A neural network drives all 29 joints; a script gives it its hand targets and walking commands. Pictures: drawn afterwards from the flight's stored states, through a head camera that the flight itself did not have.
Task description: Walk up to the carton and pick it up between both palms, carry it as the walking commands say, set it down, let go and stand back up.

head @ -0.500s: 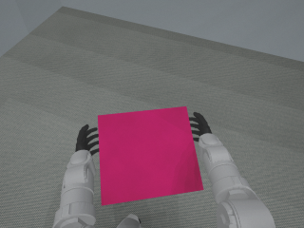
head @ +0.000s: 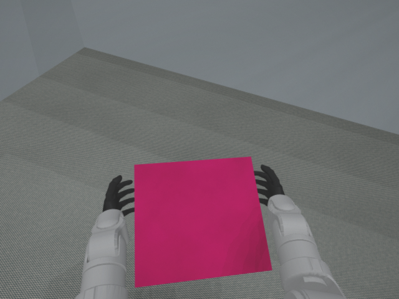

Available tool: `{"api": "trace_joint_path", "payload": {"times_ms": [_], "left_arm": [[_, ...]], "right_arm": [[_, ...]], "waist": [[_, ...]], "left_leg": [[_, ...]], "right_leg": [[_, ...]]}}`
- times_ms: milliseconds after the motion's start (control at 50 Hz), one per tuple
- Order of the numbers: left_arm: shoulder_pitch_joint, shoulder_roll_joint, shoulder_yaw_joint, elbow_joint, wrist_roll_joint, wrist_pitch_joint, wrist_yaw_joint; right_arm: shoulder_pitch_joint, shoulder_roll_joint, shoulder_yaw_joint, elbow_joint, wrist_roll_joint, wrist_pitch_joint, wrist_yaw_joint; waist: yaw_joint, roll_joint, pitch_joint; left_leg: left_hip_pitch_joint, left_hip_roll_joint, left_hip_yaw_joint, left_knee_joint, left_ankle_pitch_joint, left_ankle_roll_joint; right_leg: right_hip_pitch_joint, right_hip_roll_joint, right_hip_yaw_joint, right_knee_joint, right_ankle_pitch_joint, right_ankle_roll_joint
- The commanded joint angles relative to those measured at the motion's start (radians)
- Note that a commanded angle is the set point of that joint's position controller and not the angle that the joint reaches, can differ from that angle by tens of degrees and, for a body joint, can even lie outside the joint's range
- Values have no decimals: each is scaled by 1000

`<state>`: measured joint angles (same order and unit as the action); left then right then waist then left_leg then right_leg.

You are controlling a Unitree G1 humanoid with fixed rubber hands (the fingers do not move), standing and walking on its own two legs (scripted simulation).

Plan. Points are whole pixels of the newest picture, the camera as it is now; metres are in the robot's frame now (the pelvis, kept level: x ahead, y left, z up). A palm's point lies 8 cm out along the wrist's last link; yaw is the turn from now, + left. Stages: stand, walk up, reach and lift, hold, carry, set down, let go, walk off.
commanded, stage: reach and lift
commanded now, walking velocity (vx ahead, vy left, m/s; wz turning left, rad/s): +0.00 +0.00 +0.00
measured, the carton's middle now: (195, 219) +0.33 +0.05 -0.10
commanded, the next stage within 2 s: none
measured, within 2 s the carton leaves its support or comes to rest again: neither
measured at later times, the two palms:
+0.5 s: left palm (122, 202) +0.27 +0.19 +0.05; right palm (297, 194) +0.34 -0.14 +0.07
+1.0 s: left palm (144, 186) +0.32 +0.16 +0.04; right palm (309, 201) +0.34 -0.17 +0.05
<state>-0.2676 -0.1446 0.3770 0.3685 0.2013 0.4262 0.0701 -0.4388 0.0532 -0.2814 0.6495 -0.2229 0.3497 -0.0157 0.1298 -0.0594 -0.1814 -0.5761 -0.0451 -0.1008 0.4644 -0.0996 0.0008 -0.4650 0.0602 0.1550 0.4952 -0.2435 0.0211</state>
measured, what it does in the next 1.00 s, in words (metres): shifts its weight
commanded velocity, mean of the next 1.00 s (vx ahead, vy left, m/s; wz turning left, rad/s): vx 0.00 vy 0.00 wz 0.00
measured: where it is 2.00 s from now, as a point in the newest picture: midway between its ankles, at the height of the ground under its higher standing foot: outside the picture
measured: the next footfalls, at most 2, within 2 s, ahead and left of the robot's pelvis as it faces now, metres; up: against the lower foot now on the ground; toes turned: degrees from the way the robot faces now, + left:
none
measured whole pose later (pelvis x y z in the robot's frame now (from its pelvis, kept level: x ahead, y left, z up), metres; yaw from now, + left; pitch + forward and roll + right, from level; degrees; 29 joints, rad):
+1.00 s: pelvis +0.06 -0.02 +0.02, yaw -4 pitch -1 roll +1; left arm -0.15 -0.13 0.24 0.14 0.24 0.78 0.13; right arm -0.26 0.12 -0.21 0.35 -0.24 0.69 -0.01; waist 0.07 -0.05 -0.06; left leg -0.08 -0.03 -0.08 0.22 -0.11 -0.01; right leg -0.01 0.02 0.13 0.27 -0.21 0.00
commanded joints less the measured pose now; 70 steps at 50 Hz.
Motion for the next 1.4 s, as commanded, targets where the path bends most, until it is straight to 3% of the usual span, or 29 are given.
{"api": "trace_joint_path", "payload": {"times_ms": [0,20,60,120,180,260,280,300,340,420,440,480,500,540,600,620,640,680,740,860,960,1000,1020,1080,1160,1200,1260,1340,1380], "left_arm": [[-750,-922,-582,16,-151,114,-286],[-799,-916,-543,112,-150,139,-286],[-783,-903,-474,194,-131,166,-273],[-771,-809,-428,172,-113,182,-262],[-789,-842,-451,81,-125,191,-262],[-1173,-914,-485,18,-202,188,-273],[-1194,-893,-511,-39,-212,191,-269],[-1202,-941,-554,-40,-253,191,-270],[-1172,-968,-592,-19,-246,200,-275],[-887,-968,-575,61,-210,213,-309],[-856,-971,-546,104,-184,225,-327],[-1094,-946,-455,128,-141,216,-353],[-939,-880,-371,187,-92,237,-356],[-885,-859,-378,137,-110,245,-371],[-850,-818,-383,112,-133,265,-385],[-815,-825,-358,145,-116,275,-389],[-759,-812,-338,160,-110,282,-385],[-767,-833,-396,79,-113,290,-379],[-645,-886,-484,13,-148,320,-365],[-500,-973,-767,-325,-275,319,-324],[-412,-957,-815,-382,-265,293,-306],[-310,-944,-807,-353,-239,285,-302],[-362,-939,-832,-383,-261,273,-307],[-270,-920,-704,-217,-214,274,-329],[-476,-894,-683,-188,-219,259,-343],[-456,-868,-687,-188,-231,276,-348],[-449,-808,-682,-232,-209,286,-354],[-550,-752,-599,-159,-181,294,-371],[-650,-741,-600,-127,-193,281,-387]], "right_arm": [[-656,869,295,65,63,43,371],[-650,828,215,191,34,62,379],[-757,820,217,188,60,85,392],[-730,875,278,208,106,127,404],[-722,972,394,123,172,140,408],[-991,967,324,155,170,129,422],[-971,941,275,182,170,125,433],[-979,922,241,171,160,117,420],[-932,917,214,140,155,95,421],[-808,1024,385,-8,212,105,378],[-823,1040,398,-11,204,120,378],[-929,1010,263,130,126,132,385],[-793,1020,213,219,94,165,383],[-724,1002,201,206,101,181,390],[-658,992,200,201,127,211,389],[-622,977,186,213,110,222,389],[-590,969,191,204,103,235,393],[-613,958,234,112,129,231,390],[-603,961,343,-91,177,262,375],[-301,1000,597,-411,266,288,337],[-222,1013,653,-510,282,283,320],[-243,1012,739,-582,307,275,319],[-280,1002,765,-614,310,269,316],[-347,1011,809,-618,296,277,302],[-331,953,646,-408,205,280,310],[-249,911,571,-353,182,292,305],[-248,984,608,-353,199,328,299],[-342,980,541,-292,158,343,291],[-411,1013,517,-217,170,332,299]], "waist": [[-23,136,-267],[-60,158,-134],[-20,151,-60],[24,42,-43],[62,61,-185],[5,-9,-258],[18,43,-274],[-15,62,-271],[-50,140,-325],[25,114,-481],[38,74,-451],[-23,-18,-249],[-2,-56,-161],[-12,-78,-64],[-2,26,-75],[1,47,-15],[-4,-14,23],[-12,38,33],[-32,67,0],[-73,97,-279],[-56,156,-418],[-2,132,-449],[-20,103,-439],[27,-26,-353],[-60,2,-126],[-98,18,-65],[-59,-6,-106],[-78,-46,49],[-95,-51,98]], "left_leg": [[592,-5,-29,-116,-375,-79],[525,12,-44,-125,-495,-77],[483,4,-43,-136,-534,-62],[547,-9,28,-77,-271,-42],[579,-26,80,-45,15,-36],[586,-22,36,-84,-393,-40],[585,-7,-2,-122,-498,-52],[581,17,-28,-155,-501,-53],[627,12,-17,-147,-371,-84],[739,-14,89,-53,272,-78],[714,-10,102,-69,166,-67],[630,-42,115,-53,-227,-54],[684,-62,122,-34,-161,-37],[740,-66,108,-52,-106,-27],[653,-26,112,-147,-97,-30],[626,-31,118,-149,-126,-28],[639,-28,108,-159,-123,-16],[661,-28,97,-158,-89,-26],[686,-18,78,-175,112,-23],[877,13,24,-138,807,-91],[858,14,4,-125,931,-89],[846,2,10,-138,942,-77],[805,-3,9,-135,850,-74],[689,-27,43,-181,540,-29],[667,-31,38,-187,280,-13],[715,-30,31,-181,377,-27],[720,-36,41,-169,328,-19],[577,-55,68,-189,46,9],[579,-53,68,-166,-99,17]], "right_leg": [[-128,56,-100,-22,-281,-90],[-137,47,-98,-21,-331,-93],[-104,58,-108,-11,-322,-73],[-92,26,-82,-89,-259,-47],[85,33,-76,-101,-48,-30],[88,28,-71,-107,-362,-44],[121,60,-110,-58,-323,-49],[114,75,-113,-36,-273,-42],[165,59,-94,-55,-150,-53],[304,11,-56,-131,190,-29],[284,8,-56,-152,99,-22],[115,-56,-3,-231,-380,-66],[52,-83,7,-281,-410,-86],[-15,-95,0,-322,-348,-87],[174,-49,-59,-280,-149,-37],[167,-53,-45,-298,-191,-46],[155,-44,-63,-297,-174,-41],[154,-52,-51,-299,-134,-45],[269,-4,-92,-259,102,-34],[418,44,-63,-217,523,-11],[506,19,-32,-190,640,4],[527,12,-32,-195,704,18],[529,16,-37,-190,655,18],[580,-15,-30,-199,685,24],[378,6,-69,-245,284,-11],[345,15,-73,-261,345,-11],[423,-23,-22,-246,503,10],[418,-45,-17,-266,298,21],[316,-50,-9,-294,-8,11]]}}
